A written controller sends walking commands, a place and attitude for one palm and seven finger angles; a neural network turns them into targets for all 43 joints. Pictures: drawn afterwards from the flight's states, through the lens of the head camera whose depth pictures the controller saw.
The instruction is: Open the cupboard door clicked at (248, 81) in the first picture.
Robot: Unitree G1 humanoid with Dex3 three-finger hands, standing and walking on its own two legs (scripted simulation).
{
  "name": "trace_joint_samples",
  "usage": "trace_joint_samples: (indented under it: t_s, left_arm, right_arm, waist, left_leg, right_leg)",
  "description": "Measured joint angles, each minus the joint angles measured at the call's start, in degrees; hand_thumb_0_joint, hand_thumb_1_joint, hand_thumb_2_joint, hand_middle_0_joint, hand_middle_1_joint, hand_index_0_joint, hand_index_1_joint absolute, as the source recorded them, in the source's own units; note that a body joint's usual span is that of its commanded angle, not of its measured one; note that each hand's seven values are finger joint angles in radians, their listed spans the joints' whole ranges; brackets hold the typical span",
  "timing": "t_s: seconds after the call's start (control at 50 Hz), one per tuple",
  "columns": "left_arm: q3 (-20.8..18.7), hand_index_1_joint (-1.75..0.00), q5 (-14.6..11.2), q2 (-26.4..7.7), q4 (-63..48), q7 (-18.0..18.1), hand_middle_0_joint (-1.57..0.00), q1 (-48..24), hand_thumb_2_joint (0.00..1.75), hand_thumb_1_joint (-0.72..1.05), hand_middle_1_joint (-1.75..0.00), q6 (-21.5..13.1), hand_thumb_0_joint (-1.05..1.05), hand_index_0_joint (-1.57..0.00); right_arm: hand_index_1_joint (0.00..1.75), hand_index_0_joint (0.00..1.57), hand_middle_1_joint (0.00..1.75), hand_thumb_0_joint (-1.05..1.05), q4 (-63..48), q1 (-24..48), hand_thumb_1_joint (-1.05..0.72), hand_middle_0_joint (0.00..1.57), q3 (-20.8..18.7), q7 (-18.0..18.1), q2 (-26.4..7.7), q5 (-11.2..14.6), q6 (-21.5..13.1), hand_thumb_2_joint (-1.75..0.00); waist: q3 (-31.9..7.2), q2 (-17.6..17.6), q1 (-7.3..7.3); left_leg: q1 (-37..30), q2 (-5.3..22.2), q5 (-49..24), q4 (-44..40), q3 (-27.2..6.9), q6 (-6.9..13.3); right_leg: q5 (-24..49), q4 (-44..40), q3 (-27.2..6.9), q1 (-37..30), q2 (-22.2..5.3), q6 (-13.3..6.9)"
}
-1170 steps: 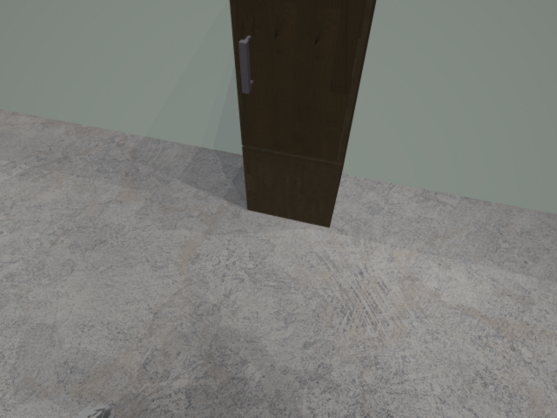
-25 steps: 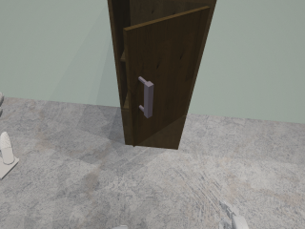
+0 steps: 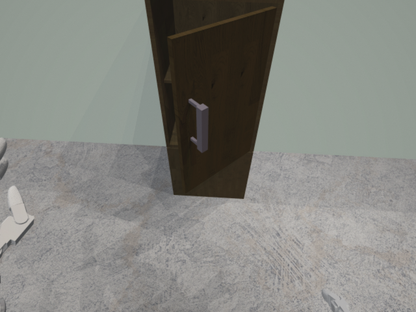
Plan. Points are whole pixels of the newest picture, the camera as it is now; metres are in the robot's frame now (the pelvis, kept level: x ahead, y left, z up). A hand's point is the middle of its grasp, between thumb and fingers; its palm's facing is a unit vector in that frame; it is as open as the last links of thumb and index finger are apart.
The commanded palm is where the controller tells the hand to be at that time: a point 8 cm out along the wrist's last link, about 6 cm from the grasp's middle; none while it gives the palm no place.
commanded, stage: stop stepping back and stand still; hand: left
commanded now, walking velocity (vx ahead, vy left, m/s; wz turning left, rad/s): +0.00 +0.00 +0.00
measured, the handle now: (197, 126) +0.61 +0.08 +0.00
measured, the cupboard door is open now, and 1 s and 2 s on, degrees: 44 44 44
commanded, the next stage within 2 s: let the arm hang, fingers relaxed in 0.50 s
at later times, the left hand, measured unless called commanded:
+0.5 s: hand (6, 236) +0.18 +0.29 +0.16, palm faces +0.43 -0.79 -0.44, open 7.4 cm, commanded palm +0.12 +0.32 +0.18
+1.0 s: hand out of the picture -0.04 +0.18 -0.18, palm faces +0.02 -0.99 -0.16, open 7.1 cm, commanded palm none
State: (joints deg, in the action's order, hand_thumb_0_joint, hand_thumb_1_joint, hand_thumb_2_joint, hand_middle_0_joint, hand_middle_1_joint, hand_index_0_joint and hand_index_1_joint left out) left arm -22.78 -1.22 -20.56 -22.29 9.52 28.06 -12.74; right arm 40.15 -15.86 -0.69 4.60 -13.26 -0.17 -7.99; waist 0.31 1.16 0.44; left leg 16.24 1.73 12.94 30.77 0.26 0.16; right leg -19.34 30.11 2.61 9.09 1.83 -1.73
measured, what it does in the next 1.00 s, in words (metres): stands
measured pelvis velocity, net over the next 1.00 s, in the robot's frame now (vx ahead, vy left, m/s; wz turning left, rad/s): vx -0.03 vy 0.01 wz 0.02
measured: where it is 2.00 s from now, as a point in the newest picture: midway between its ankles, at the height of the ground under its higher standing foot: outside the picture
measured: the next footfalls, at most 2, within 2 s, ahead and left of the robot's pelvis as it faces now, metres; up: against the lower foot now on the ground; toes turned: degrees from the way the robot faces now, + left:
none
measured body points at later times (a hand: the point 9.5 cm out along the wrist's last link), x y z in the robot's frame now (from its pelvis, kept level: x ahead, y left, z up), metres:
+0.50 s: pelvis -0.02 +0.02 +0.01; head -0.01 +0.03 +0.46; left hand +0.15 +0.33 +0.18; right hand +0.15 -0.20 -0.07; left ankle +0.04 +0.12 -0.73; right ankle -0.03 -0.10 -0.73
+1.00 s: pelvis -0.03 +0.01 +0.00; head +0.00 +0.03 +0.45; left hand -0.04 +0.24 -0.16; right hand -0.02 -0.25 -0.14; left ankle +0.04 +0.12 -0.73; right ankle -0.03 -0.10 -0.73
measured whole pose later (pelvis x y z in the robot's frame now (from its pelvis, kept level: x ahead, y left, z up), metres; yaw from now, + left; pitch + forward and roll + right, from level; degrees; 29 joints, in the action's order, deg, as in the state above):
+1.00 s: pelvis -0.03 +0.01 +0.00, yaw +1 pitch -1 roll -1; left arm 0.0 1.0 -10.5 61.0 0.7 17.2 2.1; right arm 61.4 -15.0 0.5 0.7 -12.7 -1.7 1.6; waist 4.2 -1.2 -0.4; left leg 18.5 0.6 7.9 27.3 -0.6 0.2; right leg -15.2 27.2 3.7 11.1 0.8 -1.2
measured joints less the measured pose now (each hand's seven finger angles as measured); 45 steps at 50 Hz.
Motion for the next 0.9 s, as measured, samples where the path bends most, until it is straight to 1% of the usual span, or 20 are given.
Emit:
trace_joint_samples:
  t_s: [0.04, 0.08, 0.14, 0.2, 0.26, 0.4, 0.5, 0.6, 0.62, 0.64, 0.68, 0.74, 0.78, 0.82, 0.88, 0.9]
  left_arm:
    - [0.16, -0.3, -0.03, 0.13, -0.3, -0.41, -0.21, 0.04, 0.9, 0.89, -0.3, 0.84, 0.02, -0.21]
    - [0.21, -0.3, -0.01, -0.44, -1.61, -0.8, -0.21, 1.03, 0.9, 0.89, -0.3, 1.25, 0.02, -0.21]
    - [0.02, -0.3, -0.08, -2.03, -3.96, -1.2, -0.21, 2.59, 0.9, 0.89, -0.3, 0.99, 0.02, -0.21]
    - [-0.54, -0.3, -0.35, -3.09, -5.17, -1.28, -0.21, 3.96, 0.9, 0.89, -0.3, 0.38, 0.02, -0.21]
    - [-0.75, -0.3, -0.6, -3.17, -4.73, -1.25, -0.21, 4.37, 0.9, 0.89, -0.3, 0.46, 0.02, -0.21]
    - [0.37, -0.3, -0.47, -1.05, -2.4, -0.89, -0.21, 2.7, 0.9, 0.89, -0.3, 2.26, 0.02, -0.21]
    - [0.86, -0.3, -0.2, -0.76, -3.14, -0.61, -0.21, 2.54, 0.9, 0.89, -0.3, 2.52, 0.02, -0.21]
    - [0.48, -0.3, -0.28, -1.51, -3.76, -0.56, -0.21, 3.42, 0.9, 0.89, -0.3, 1.95, 0.02, -0.21]
    - [1.7, -0.3, 0.3, -1.94, -0.72, -1.18, -0.21, 2.2, 0.9, 0.89, -0.3, 0.62, 0.02, -0.21]
    - [4.04, -0.3, 1.12, -2.25, 4.69, -2.67, -0.2, -0.56, 0.9, 0.89, -0.3, 0.92, 0.02, -0.2]
    - [9.45, -0.3, 2.31, -1.81, 18.77, -5.62, -0.2, -6.81, 0.9, 0.9, -0.3, 5.1, 0.01, -0.2]
    - [15.92, -0.29, 3.19, 0.61, 40.88, -8.2, -0.2, -13.27, 0.9, 0.9, -0.3, 11.47, 0.01, -0.19]
    - [19.03, -0.29, 3.31, 2.81, 52.78, -9.01, -0.2, -14.96, 0.9, 0.91, -0.3, 13.96, 0.01, -0.19]
    - [21.41, -0.29, 3.23, 5.32, 61.99, -9.34, -0.2, -15.24, 0.9, 0.91, -0.3, 15.3, 0.01, -0.19]
    - [23.77, -0.29, 2.9, 9.18, 72.08, -9.54, -0.2, -14.19, 0.9, 0.91, -0.3, 15.76, 0.02, -0.19]
    - [23.74, -0.29, 2.78, 10.18, 74.69, -9.1, -0.2, -13.67, 0.9, 0.92, -0.3, 15.67, 0.02, -0.2]
  right_arm:
    - [0.3, 0.2, 0.3, 0.01, -0.32, 1.66, -0.9, 0.2, 0.57, -0.08, 0.83, -0.09, 0.09, -0.9]
    - [0.3, 0.2, 0.3, 0.01, -1.76, 2.78, -0.9, 0.2, 1.24, -0.24, 1.69, -0.11, -0.3, -0.9]
    - [0.3, 0.2, 0.3, 0.01, -3.77, 3.97, -0.9, 0.2, 2.08, -0.41, 2.84, -0.24, -1.02, -0.9]
    - [0.3, 0.2, 0.3, 0.01, -4.84, 4.83, -0.9, 0.2, 2.65, -0.56, 3.36, -0.38, -1.15, -0.9]
    - [0.3, 0.2, 0.3, 0.01, -5.01, 5.15, -0.9, 0.2, 2.79, -0.54, 3.28, -0.44, -0.9, -0.9]
    - [0.3, 0.2, 0.3, 0.01, -4.14, 4.42, -0.9, 0.2, 2.51, 0.01, 2.17, -0.35, -0.33, -0.9]
    - [0.3, 0.2, 0.3, 0.01, -3.87, 3.64, -0.9, 0.2, 2.35, 0.21, 1.93, -0.34, -0.47, -0.9]
    - [0.3, 0.2, 0.3, 0.01, -3.68, 3.35, -0.9, 0.2, 2.18, 0.06, 1.94, -0.33, -0.39, -0.9]
    - [0.3, 0.2, 0.3, 0.01, -2.03, 3.57, -0.9, 0.2, 1.69, -1.02, 1.47, -0.18, -1.9, -0.9]
    - [0.3, 0.2, 0.3, 0.01, 0.14, 4.21, -0.9, 0.2, 1.22, -2.35, 0.48, -0.09, -2.21, -0.9]
    - [0.3, 0.2, 0.3, 0.01, 4.27, 6.09, -0.9, 0.2, 0.91, -4.17, -1.81, -0.33, 0.28, -0.9]
    - [0.3, 0.2, 0.3, 0.01, 8.7, 8.53, -0.9, 0.2, 0.97, -5.14, -3.67, -0.95, 4.2, -0.9]
    - [0.3, 0.2, 0.3, 0.01, 10.52, 8.87, -0.9, 0.2, 0.96, -5.3, -3.75, -1.27, 5.72, -0.9]
    - [0.3, 0.2, 0.3, 0.01, 12.02, 8.26, -0.9, 0.2, 1.02, -5.26, -3.39, -1.52, 6.9, -0.9]
    - [0.3, 0.2, 0.3, 0.01, 14.81, 6.22, -0.9, 0.2, 1.1, -4.93, -2.48, -1.67, 8.16, -0.9]
    - [0.3, 0.2, 0.3, 0.0, 15.92, 5.37, -0.9, 0.2, 1.12, -4.75, -2.04, -1.66, 8.47, -0.9]
  waist:
    - [0.74, -0.81, 0.16]
    - [1.09, -1.22, -0.2]
    - [1.34, -1.53, -0.61]
    - [1.18, -1.35, -0.51]
    - [0.85, -1.01, -0.09]
    - [0.81, -0.71, 0.73]
    - [1.16, -0.92, 0.52]
    - [1.21, -0.58, 0.02]
    - [0.55, -0.01, 0.11]
    - [-0.04, 0.85, 0.44]
    - [-0.97, 2.52, 0.81]
    - [-0.84, 3.38, -0.2]
    - [-0.16, 2.59, -1.22]
    - [0.76, 1.2, -1.99]
    - [2.09, -0.91, -2.3]
    - [2.47, -1.47, -2.18]
  left_leg:
    - [-0.38, -0.33, -0.52, -0.81, 0.89, -0.26]
    - [-0.34, -0.44, -1.52, -1.85, 1.3, -0.15]
    - [0.1, -0.43, -2.66, -2.98, 1.32, 0.08]
    - [0.62, -0.25, -3.38, -3.61, 1.29, 0.22]
    - [0.84, -0.21, -3.87, -4.13, 1.26, 0.38]
    - [0.49, -0.91, -5.12, -5.8, 0.97, 0.97]
    - [0.22, -1.31, -5.85, -6.85, 0.73, 1.11]
    - [0.35, -1.12, -5.89, -6.96, 0.62, 0.98]
    - [1.48, -1.08, -5.65, -6.04, 0.43, 0.98]
    - [2.68, -1.2, -5.24, -4.71, 0.2, 1.05]
    - [4.37, -1.65, -4.37, -2.36, 0.07, 1.37]
    - [5.12, -2.22, -3.5, -0.34, 0.43, 1.72]
    - [4.75, -2.34, -3.39, -0.13, 0.75, 1.59]
    - [4.06, -2.27, -3.55, -0.55, 0.89, 1.32]
    - [3.09, -1.95, -4.08, -1.69, 0.67, 0.88]
    - [2.87, -1.79, -4.27, -2.06, 0.48, 0.74]
  right_leg:
    - [0.83, -0.7, -0.85, -0.05, -0.46, 0.26]
    - [1.72, -1.61, -1.23, 0.16, -0.61, 0.66]
    - [2.96, -2.99, -1.25, 0.48, -0.59, 0.92]
    - [4.17, -4.48, -1.24, 0.63, -0.38, 1.03]
    - [5.11, -5.77, -1.22, 0.49, -0.32, 1.22]
    - [6.32, -7.61, -0.86, -0.14, -0.92, 1.81]
    - [6.65, -8.17, -0.57, -0.31, -1.27, 1.94]
    - [6.96, -8.88, -0.49, -0.46, -1.05, 1.84]
    - [6.77, -8.21, -0.27, 0.45, -1.01, 1.81]
    - [6.24, -6.87, -0.01, 1.53, -1.12, 1.84]
    - [4.71, -3.53, 0.2, 3.56, -1.62, 1.95]
    - [2.78, 0.47, -0.09, 5.23, -2.33, 2.12]
    - [2.17, 1.72, -0.41, 5.43, -2.51, 2.01]
    - [2.06, 1.89, -0.56, 5.07, -2.46, 1.77]
    - [2.55, 0.77, -0.39, 4.1, -2.08, 1.34]
    - [2.82, 0.18, -0.21, 3.75, -1.89, 1.2]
